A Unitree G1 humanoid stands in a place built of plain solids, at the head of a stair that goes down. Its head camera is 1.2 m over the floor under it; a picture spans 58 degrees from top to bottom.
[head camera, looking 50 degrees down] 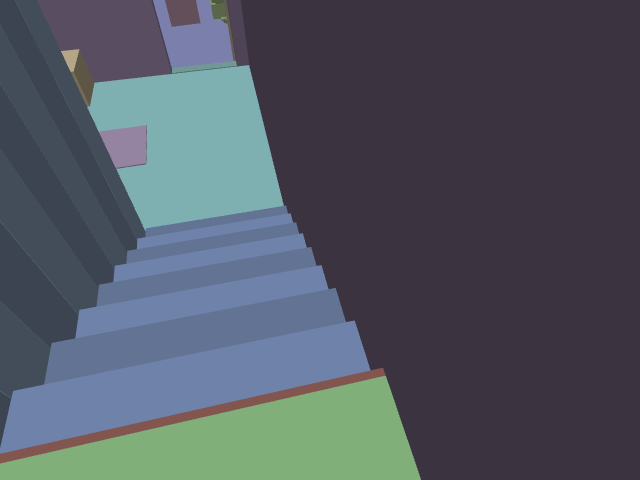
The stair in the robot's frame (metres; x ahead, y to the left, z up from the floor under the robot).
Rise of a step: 0.17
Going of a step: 0.26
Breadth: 1.14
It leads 13 degrees to the left of straight ahead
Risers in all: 9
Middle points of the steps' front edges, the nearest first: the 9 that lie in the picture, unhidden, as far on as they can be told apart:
0.40 0.37 0.00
0.65 0.43 -0.17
0.91 0.49 -0.35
1.16 0.55 -0.52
1.41 0.61 -0.69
1.66 0.66 -0.87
1.92 0.72 -1.04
2.17 0.78 -1.22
2.43 0.84 -1.39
